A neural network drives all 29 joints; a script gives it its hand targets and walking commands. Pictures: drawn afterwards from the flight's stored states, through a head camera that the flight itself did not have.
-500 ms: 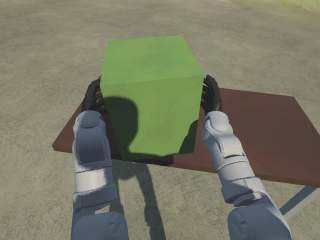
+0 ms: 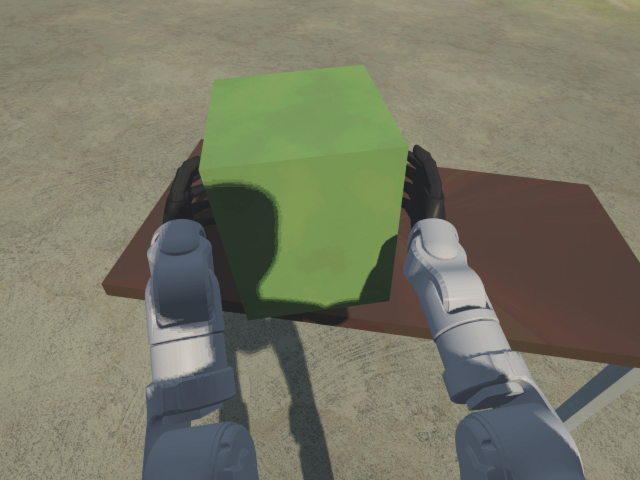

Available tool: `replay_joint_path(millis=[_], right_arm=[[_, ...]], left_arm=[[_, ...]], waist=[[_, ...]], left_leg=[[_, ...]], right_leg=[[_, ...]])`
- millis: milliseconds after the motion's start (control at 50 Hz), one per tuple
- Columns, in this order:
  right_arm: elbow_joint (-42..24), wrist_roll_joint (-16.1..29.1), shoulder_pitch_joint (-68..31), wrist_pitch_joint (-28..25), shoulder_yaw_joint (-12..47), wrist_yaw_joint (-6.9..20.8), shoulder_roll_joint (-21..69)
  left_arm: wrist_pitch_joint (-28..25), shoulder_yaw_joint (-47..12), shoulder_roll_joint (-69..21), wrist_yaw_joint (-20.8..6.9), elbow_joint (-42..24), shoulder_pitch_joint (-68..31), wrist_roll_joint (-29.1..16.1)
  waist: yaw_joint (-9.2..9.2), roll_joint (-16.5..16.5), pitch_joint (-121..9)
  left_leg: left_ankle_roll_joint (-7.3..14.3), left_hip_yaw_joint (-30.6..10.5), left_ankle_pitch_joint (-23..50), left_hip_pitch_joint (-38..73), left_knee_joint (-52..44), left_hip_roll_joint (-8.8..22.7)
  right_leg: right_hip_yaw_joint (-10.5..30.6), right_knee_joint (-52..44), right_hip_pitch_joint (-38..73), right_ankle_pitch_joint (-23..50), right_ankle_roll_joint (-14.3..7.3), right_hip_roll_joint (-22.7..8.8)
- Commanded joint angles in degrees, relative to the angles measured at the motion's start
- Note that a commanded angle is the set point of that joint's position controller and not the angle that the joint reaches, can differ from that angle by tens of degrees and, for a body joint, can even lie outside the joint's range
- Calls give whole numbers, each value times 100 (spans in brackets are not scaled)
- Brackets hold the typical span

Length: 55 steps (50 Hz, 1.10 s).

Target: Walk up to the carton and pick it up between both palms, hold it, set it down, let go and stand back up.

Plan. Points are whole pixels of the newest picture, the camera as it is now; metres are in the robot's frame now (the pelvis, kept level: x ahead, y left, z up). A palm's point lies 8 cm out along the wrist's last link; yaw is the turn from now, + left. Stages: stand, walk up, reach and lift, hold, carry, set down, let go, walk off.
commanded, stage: hold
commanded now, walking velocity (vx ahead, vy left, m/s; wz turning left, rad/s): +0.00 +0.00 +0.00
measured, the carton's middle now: (304, 194) +0.44 +0.01 +0.15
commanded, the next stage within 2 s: set down in 0.18 s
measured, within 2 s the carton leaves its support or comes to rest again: neither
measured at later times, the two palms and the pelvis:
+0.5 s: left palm (191, 247) +0.36 +0.15 +0.13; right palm (416, 193) +0.37 -0.11 +0.20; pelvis +0.00 +0.01 +0.00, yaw -1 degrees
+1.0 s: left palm (222, 237) +0.41 +0.12 +0.10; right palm (426, 209) +0.40 -0.15 +0.15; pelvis +0.05 +0.00 +0.00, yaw -1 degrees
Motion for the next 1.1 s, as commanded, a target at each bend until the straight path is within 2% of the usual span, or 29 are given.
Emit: replay_joint_path(millis=[0, 20, 40, 60, 120, 160, 180, 200, 220, 240, 260, 280, 300, 320, 380, 460, 540, 600, 660, 680, 700, 740, 780, 860, 920, 980, 1020, 1040, 1080], right_arm=[[-1523, 249, -4204, -397, 2011, 855, 2202], [-1408, 175, -4155, -369, 1907, 868, 2201], [-1482, 218, -4150, -386, 1950, 876, 2197], [-1532, 202, -4192, -387, 1960, 872, 2251], [-1538, 220, -4087, -407, 1984, 859, 2268], [-1525, 217, -4132, -415, 1975, 834, 2311], [-1959, 171, -4260, -571, 1925, 771, 2288], [-1919, 121, -4326, -574, 2011, 758, 2342], [-1890, 125, -4399, -588, 1963, 777, 2345], [-1884, 37, -4403, -627, 1918, 779, 2357], [-1901, 6, -4415, -654, 1868, 804, 2332], [-1760, -68, -4428, -684, 1808, 823, 2355], [-1681, -130, -4361, -724, 1789, 847, 2290], [-1464, -182, -4268, -740, 1697, 870, 2313], [-876, -495, -4022, -962, 1314, 1000, 2259], [-549, -806, -3821, -1462, 1158, 1209, 2410], [484, -1309, -3251, -1863, 633, 1416, 2502], [735, -1437, -3052, -2108, 520, 1450, 2621], [885, -1464, -3079, -2230, 621, 1395, 2693], [787, -1435, -3024, -2258, 764, 1367, 2756], [653, -1363, -3082, -2309, 890, 1318, 2790], [639, -1150, -3051, -2317, 1214, 1259, 2845], [354, -923, -3072, -2338, 1626, 1182, 2960], [-381, -614, -3218, -2344, 2309, 1008, 2982], [-485, -508, -3056, -2223, 2463, 922, 2894], [-564, -430, -2802, -2074, 2474, 890, 2716], [-354, -603, -2786, -1982, 2191, 866, 2593], [-154, -606, -2668, -1957, 2054, 873, 2512], [-26, -662, -2475, -1926, 1932, 894, 2443]], left_arm=[[-590, -2541, -2029, -954, -599, -3873, -862], [-601, -2511, -1998, -964, -660, -3984, -849], [-574, -2491, -2100, -984, -556, -3881, -855], [-581, -2477, -2055, -992, -594, -3822, -816], [-628, -2618, -2093, -990, -837, -3994, -933], [-625, -2530, -2063, -980, -704, -3994, -910], [-715, -2809, -2360, -982, -538, -3700, -1082], [-706, -2859, -2420, -953, -442, -3730, -1065], [-746, -2902, -2413, -922, -486, -3866, -1145], [-747, -2951, -2529, -910, -337, -3818, -1142], [-788, -2847, -2485, -914, -285, -3796, -1125], [-845, -2848, -2517, -898, -238, -3869, -1087], [-876, -2736, -2450, -895, -90, -3717, -1027], [-930, -2622, -2416, -891, -25, -3695, -968], [-1238, -2458, -2354, -947, 20, -4006, -875], [-1890, -2693, -2616, -787, -228, -4334, -998], [-2552, -2741, -2659, -610, 238, -4560, -935], [-2939, -2898, -2783, -484, 423, -4453, -995], [-3152, -2896, -2898, -422, 785, -4350, -1018], [-3226, -2860, -2942, -413, 706, -4250, -1040], [-3276, -2974, -2983, -405, 638, -4251, -1076], [-3348, -2881, -2987, -391, 628, -4094, -992], [-3383, -3101, -3096, -355, 315, -4067, -1059], [-3260, -3280, -3193, -341, 45, -3714, -1096], [-3108, -3240, -2961, -386, -18, -3576, -1002], [-2868, -3150, -2868, -466, -76, -3189, -948], [-2750, -2901, -2676, -583, 198, -3250, -822], [-2709, -2842, -2721, -641, 190, -3230, -824], [-2664, -2760, -2638, -733, 235, -3201, -749]], waist=[[-33, 680, -2977], [-103, 732, -2823], [1, 764, -2755], [-42, 672, -2724], [-73, 776, -2924], [-110, 721, -2841], [-84, 779, -2962], [13, 879, -3060], [-26, 750, -3053], [-48, 827, -2959], [-44, 742, -2948], [39, 709, -2903], [-5, 647, -2771], [90, 613, -2714], [-3, 754, -2331], [26, 889, -3063], [-60, 1141, -2972], [-101, 1177, -3241], [-72, 1016, -3452], [-18, 929, -3583], [-70, 849, -3761], [42, 744, -3834], [20, 802, -4184], [176, 627, -4377], [158, 519, -3984], [141, 455, -3790], [80, 333, -3214], [26, 505, -3054], [-16, 515, -2937]], left_leg=[[136, 298, 795, 820, -114, -233], [110, 306, 589, 769, -137, -225], [133, 331, 639, 724, -181, -220], [139, 325, 585, 733, -182, -243], [121, 308, 731, 848, -154, -244], [153, 303, 801, 851, -121, -236], [132, 280, 435, 792, -32, -206], [161, 241, 233, 675, -109, -227], [188, 238, -44, 618, -143, -209], [162, 270, -25, 530, -157, -204], [179, 276, -16, 551, -197, -171], [175, 259, -51, 479, -215, -154], [194, 273, -193, 492, -231, -168], [199, 295, -273, 511, -273, -140], [166, 323, -834, 280, -490, -78], [42, 278, -338, 618, -404, -45], [-61, 292, -422, 700, -518, 28], [-136, 318, 76, 823, -420, 0], [-167, 338, 586, 922, -242, -45], [-148, 335, 863, 869, -191, -71], [-159, 286, 1316, 880, -124, -49], [-163, 259, 1869, 879, 17, -107], [-237, 215, 2438, 804, 149, -96], [-202, 156, 2717, 577, 217, -165], [-99, 157, 2264, 236, 79, -193], [-72, 131, 2319, 433, 75, -151], [-2, 182, 1644, 261, -89, -179], [-22, 222, 1499, 310, -134, -179], [1, 261, 1582, 540, -137, -162]], right_leg=[[-51, -243, 344, 939, 469, 39], [-77, -277, 298, 698, 448, 28], [-78, -268, 312, 781, 454, 45], [-64, -307, 330, 702, 473, 18], [-51, -264, 325, 870, 435, 30], [-59, -256, 341, 962, 443, 20], [2, -259, 254, 985, 451, -16], [25, -257, 211, 788, 425, -29], [-21, -251, 84, 503, 414, -11], [-1, -258, -60, 560, 393, -23], [-62, -283, -79, 489, 406, -17], [-35, -287, -115, 388, 401, 6], [-59, -338, -168, 251, 409, -21], [-65, -338, -167, 178, 412, -27], [-119, -432, -294, -434, 358, -26], [-175, -335, -311, -135, 303, 23], [-262, -409, -547, -243, 250, 7], [-214, -346, -493, 297, 232, 14], [-145, -309, -267, 972, 300, -18], [-133, -228, -55, 1384, 338, 1], [-124, -159, 136, 1956, 367, 28], [-12, -30, 475, 2750, 429, 24], [25, 148, 849, 3590, 498, 51], [134, 364, 1401, 4600, 595, 17], [216, 384, 1568, 4813, 653, -79], [204, 319, 1421, 4750, 657, -78], [186, 216, 1337, 4329, 711, -133], [157, 158, 1202, 4043, 659, -117], [116, 95, 1028, 3880, 693, -147]])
